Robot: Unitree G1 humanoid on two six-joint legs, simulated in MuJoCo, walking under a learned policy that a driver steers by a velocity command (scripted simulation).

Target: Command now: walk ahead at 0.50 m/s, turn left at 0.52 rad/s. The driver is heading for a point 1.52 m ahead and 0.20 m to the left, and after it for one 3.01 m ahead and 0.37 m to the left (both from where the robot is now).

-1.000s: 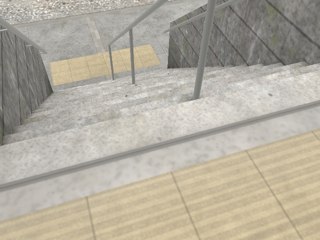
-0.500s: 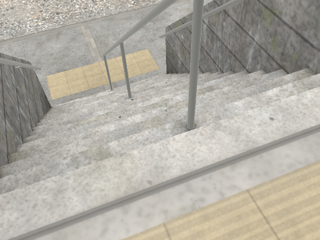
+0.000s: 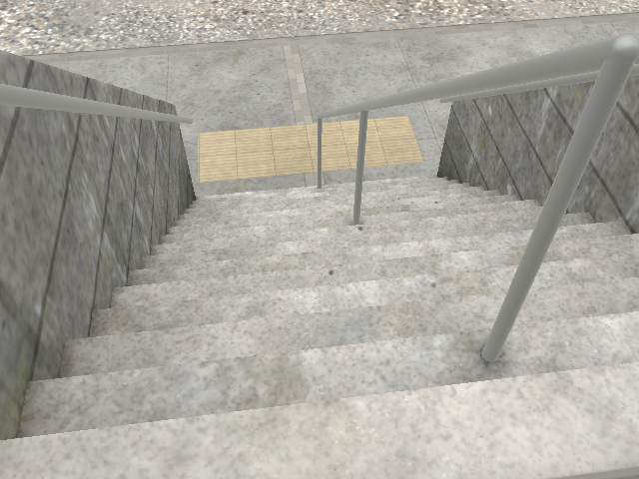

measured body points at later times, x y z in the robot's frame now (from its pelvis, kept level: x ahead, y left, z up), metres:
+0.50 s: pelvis +0.27 -0.02 +0.02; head +0.28 -0.02 +0.47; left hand +0.32 +0.25 -0.09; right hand +0.43 -0.25 -0.10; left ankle +0.19 +0.09 -0.63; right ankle +0.34 -0.12 -0.72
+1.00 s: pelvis +0.46 +0.10 +0.02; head +0.47 +0.11 +0.47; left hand +0.45 +0.37 -0.11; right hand +0.60 -0.12 -0.11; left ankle +0.45 +0.18 -0.72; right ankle +0.49 -0.05 -0.64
